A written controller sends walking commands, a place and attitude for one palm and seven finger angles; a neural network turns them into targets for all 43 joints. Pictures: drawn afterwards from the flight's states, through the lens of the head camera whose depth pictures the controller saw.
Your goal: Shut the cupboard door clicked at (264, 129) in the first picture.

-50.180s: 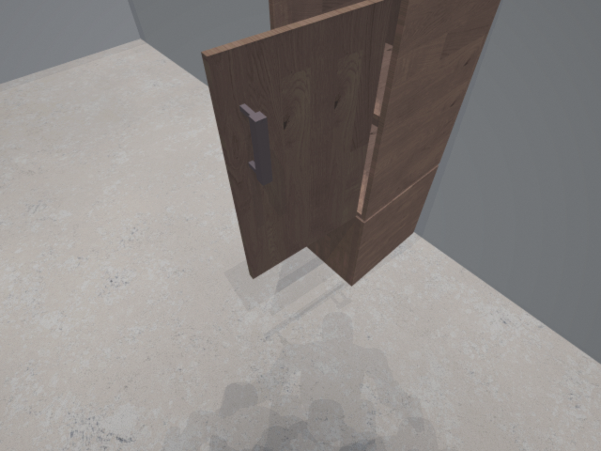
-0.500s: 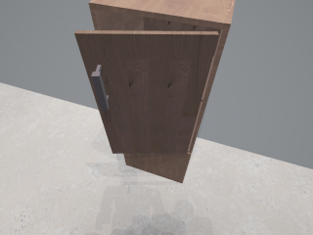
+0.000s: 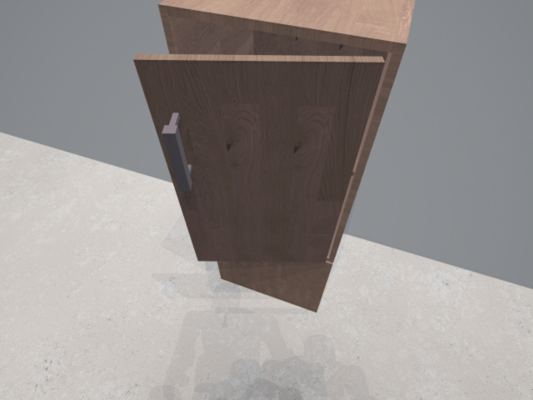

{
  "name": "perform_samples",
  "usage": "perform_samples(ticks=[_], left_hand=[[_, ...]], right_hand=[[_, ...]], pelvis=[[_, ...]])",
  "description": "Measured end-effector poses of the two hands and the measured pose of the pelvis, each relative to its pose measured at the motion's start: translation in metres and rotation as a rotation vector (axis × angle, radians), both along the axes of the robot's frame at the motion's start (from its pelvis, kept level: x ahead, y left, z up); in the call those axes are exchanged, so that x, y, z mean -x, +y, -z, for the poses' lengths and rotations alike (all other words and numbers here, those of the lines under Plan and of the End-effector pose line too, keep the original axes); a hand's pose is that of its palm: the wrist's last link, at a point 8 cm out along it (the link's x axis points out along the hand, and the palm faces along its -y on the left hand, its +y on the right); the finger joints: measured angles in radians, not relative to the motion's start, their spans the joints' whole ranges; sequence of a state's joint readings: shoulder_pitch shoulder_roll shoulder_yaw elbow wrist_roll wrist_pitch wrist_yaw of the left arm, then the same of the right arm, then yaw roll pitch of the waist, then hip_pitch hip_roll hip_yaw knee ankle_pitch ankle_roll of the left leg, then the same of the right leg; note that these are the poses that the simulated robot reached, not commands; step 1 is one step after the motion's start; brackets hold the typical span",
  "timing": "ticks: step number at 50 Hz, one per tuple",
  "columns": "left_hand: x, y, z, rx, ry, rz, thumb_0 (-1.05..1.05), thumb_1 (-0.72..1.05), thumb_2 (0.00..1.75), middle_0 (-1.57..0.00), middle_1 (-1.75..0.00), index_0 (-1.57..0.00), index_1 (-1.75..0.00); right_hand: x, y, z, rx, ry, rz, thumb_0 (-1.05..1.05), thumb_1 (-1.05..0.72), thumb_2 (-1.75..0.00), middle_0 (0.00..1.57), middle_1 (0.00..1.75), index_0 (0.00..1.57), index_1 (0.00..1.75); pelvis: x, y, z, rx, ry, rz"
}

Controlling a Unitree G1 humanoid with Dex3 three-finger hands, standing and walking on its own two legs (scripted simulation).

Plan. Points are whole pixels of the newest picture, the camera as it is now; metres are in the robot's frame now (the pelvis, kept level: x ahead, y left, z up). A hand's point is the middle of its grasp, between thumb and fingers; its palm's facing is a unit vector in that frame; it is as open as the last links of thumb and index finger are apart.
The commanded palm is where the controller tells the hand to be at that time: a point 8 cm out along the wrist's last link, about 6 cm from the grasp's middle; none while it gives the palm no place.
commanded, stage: look again from close up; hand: left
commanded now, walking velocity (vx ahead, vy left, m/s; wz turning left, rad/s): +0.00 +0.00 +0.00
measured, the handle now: (180, 153) +0.49 +0.19 +0.09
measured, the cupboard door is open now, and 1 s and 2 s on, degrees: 20 20 20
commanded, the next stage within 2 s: raise the hand and make a fist in 0.36 s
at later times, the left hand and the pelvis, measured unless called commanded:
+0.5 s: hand out of the picture +0.08 +0.20 -0.16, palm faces +0.09 -0.96 -0.27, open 7.4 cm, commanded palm +0.10 +0.24 -0.07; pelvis +0.01 -0.02 +0.00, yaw +0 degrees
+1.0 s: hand (141, 391) +0.14 +0.18 -0.02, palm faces +0.12 -0.99 -0.03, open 5.6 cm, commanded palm +0.12 +0.23 -0.02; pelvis -0.05 -0.04 -0.09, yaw +3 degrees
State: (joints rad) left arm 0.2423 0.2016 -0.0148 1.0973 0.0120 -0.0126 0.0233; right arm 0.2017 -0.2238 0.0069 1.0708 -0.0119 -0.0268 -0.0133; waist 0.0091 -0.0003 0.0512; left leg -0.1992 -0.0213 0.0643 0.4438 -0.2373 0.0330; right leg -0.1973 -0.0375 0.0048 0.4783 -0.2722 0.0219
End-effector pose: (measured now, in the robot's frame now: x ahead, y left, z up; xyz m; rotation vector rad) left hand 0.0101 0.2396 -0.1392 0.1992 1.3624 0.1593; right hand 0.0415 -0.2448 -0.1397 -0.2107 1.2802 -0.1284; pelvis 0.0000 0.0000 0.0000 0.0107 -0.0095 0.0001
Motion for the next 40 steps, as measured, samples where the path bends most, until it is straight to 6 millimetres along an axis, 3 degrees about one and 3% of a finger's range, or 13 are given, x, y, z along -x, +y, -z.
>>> perform_samples(ticks=[11,24,26,30,33,36,40], left_hand=[[-0.033,-0.002,-0.002,-0.009,-0.068,0.016,0.01,0.91,0.90,-0.20,-0.30,-0.20,-0.30],[-0.052,0.001,-0.009,-0.048,-0.098,0.024,0.00,0.91,0.90,-0.20,-0.30,-0.20,-0.30],[-0.076,0.011,-0.026,-0.065,-0.292,-0.076,0.01,0.91,0.89,-0.20,-0.30,-0.20,-0.30],[-0.133,0.008,-0.102,-0.096,-0.839,-0.094,0.02,0.91,0.89,-0.21,-0.31,-0.21,-0.32],[-0.156,0.000,-0.136,-0.054,-1.155,-0.053,0.01,0.91,0.90,-0.24,-0.34,-0.24,-0.35],[-0.154,-0.010,-0.137,0.022,-1.357,0.055,0.01,0.91,0.90,-0.28,-0.39,-0.28,-0.39],[-0.129,-0.013,-0.109,0.111,-1.383,0.132,0.01,0.91,0.90,-0.34,-0.45,-0.34,-0.46]], right_hand=[[-0.031,-0.015,-0.008,0.023,-0.050,-0.022,0.01,-0.91,-0.90,0.20,0.30,0.20,0.30],[-0.025,-0.022,-0.004,0.013,-0.009,-0.010,0.01,-0.91,-0.90,0.20,0.30,0.20,0.30],[-0.029,-0.026,-0.007,0.051,-0.104,-0.003,0.01,-0.91,-0.90,0.20,0.30,0.21,0.30],[-0.052,-0.031,-0.015,0.046,-0.386,0.015,0.01,-0.91,-0.90,0.20,0.30,0.20,0.30],[-0.075,-0.034,-0.014,0.022,-0.530,-0.013,0.01,-0.91,-0.90,0.20,0.30,0.20,0.30],[-0.096,-0.037,-0.012,0.013,-0.637,-0.062,0.01,-0.91,-0.90,0.20,0.30,0.20,0.30],[-0.118,-0.041,-0.007,0.022,-0.743,-0.121,0.01,-0.91,-0.90,0.20,0.30,0.20,0.30]], pelvis=[[-0.009,-0.010,-0.002,0.001,-0.005,-0.002],[-0.016,-0.018,-0.002,0.005,0.003,-0.004],[-0.011,-0.020,0.003,0.003,-0.007,-0.007],[-0.008,-0.024,0.016,-0.020,0.015,-0.038],[0.001,-0.029,0.030,-0.019,0.079,-0.036],[0.015,-0.036,0.050,-0.022,0.152,-0.024],[0.033,-0.042,0.078,-0.021,0.201,-0.022]])
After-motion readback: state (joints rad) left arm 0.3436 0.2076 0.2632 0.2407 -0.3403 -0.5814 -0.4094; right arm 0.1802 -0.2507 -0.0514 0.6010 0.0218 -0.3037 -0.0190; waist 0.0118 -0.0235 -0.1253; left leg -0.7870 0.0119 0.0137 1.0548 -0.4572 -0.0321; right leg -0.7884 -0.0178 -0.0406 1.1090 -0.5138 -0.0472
